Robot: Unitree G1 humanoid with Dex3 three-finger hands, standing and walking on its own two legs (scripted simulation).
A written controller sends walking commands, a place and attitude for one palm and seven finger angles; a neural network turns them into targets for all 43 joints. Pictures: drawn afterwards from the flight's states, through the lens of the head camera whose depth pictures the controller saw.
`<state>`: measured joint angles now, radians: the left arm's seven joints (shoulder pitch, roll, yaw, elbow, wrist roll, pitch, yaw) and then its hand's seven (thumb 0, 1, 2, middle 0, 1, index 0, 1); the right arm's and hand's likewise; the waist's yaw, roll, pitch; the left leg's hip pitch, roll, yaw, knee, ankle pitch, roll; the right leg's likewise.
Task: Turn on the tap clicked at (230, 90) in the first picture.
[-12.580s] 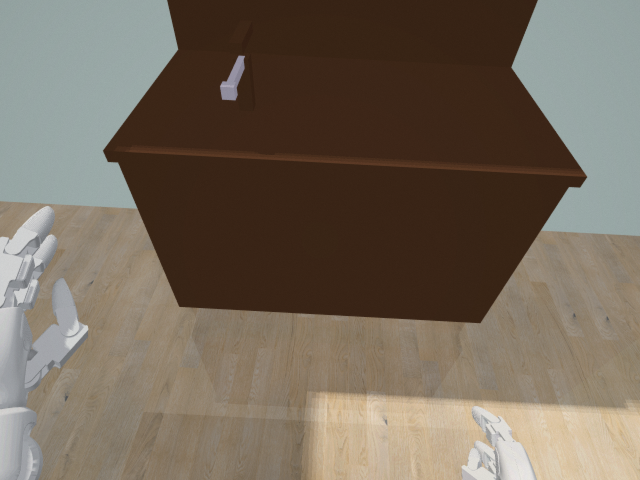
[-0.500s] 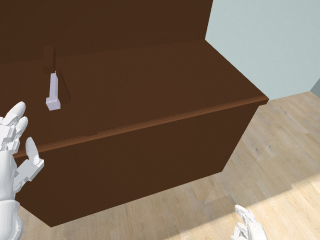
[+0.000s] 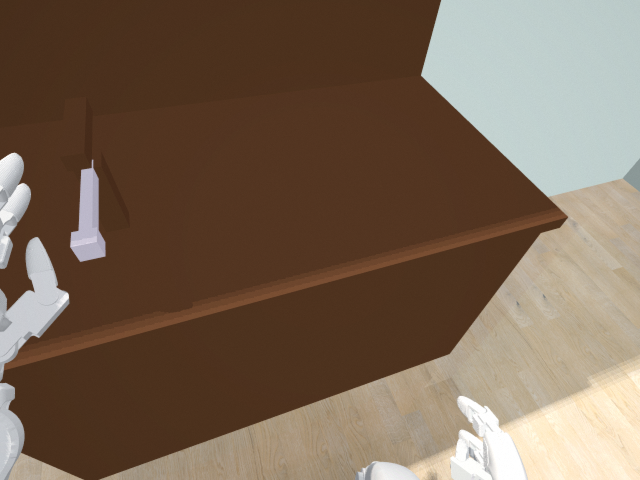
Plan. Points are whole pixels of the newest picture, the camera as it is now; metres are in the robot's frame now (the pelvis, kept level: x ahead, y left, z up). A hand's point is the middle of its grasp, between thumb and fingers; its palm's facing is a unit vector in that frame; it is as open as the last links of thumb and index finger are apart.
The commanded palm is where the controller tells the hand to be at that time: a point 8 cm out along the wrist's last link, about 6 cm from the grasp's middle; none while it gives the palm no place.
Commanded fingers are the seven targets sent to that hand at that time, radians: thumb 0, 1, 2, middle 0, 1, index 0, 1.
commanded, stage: come to a stop and stand still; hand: left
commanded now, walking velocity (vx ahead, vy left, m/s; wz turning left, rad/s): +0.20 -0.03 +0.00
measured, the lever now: (88, 244) +0.35 +0.31 +0.10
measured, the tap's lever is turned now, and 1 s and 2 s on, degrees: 0 0 0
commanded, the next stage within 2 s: look again from close up in 1.32 s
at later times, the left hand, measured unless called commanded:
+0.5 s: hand (47, 245) +0.27 +0.27 +0.19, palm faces +0.40 -0.87 -0.28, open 7.4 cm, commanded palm +0.22 +0.32 +0.18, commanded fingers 0.00 0.90 0.90 -0.20 -0.30 -0.20 -0.30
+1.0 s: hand (33, 214) +0.33 +0.32 +0.17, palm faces +0.42 -0.85 -0.31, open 7.4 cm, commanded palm +0.27 +0.35 +0.18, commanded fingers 0.00 0.90 0.90 -0.20 -0.30 -0.20 -0.30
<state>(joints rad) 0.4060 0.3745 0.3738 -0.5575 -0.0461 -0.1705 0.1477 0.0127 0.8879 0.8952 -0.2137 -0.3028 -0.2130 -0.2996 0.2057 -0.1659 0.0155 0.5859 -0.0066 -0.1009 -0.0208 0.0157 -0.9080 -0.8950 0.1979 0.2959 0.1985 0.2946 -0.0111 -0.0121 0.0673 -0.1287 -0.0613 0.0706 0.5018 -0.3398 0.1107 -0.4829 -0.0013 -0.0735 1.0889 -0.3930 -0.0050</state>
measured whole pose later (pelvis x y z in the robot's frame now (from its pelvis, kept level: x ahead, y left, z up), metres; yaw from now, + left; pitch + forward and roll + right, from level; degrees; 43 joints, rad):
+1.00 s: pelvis +0.10 +0.08 +0.01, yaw -2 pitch -2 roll -1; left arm 0.41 0.32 0.32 -0.46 -0.05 -0.11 0.16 0.01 0.89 0.90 -0.21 -0.30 -0.21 -0.30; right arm 0.18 -0.19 0.03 0.61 0.00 -0.11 -0.06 0.02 -0.90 -0.89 0.20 0.30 0.20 0.30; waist 0.03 0.00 0.02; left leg -0.20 -0.02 -0.01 0.42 -0.19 0.03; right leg -0.17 -0.01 -0.04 0.32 -0.12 0.01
